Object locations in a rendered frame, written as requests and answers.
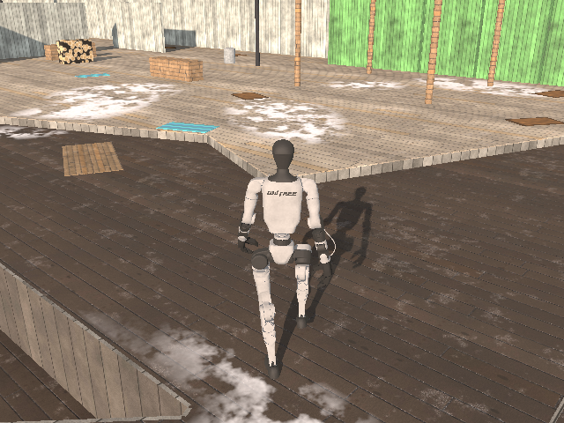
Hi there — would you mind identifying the robot left forearm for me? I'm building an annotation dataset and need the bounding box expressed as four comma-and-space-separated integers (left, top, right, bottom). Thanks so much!
238, 211, 252, 241

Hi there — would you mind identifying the robot right forearm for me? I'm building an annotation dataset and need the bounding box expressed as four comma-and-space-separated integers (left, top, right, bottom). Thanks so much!
312, 215, 330, 263

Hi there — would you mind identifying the right robot thigh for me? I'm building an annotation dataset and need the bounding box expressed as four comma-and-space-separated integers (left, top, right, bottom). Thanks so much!
293, 244, 312, 280

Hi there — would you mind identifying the left robot foot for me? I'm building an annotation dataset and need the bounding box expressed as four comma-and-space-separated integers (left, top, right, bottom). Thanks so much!
264, 354, 279, 379

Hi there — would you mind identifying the left robot hand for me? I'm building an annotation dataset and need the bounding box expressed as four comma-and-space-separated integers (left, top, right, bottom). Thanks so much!
238, 237, 258, 254

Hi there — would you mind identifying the robot right upper arm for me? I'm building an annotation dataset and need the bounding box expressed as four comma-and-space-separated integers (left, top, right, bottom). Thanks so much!
301, 178, 321, 229

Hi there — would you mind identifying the right robot hand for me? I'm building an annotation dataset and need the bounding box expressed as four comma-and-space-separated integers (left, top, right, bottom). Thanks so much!
311, 262, 332, 288

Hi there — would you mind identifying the robot left upper arm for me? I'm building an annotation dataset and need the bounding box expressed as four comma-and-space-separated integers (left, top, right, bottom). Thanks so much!
241, 177, 264, 225

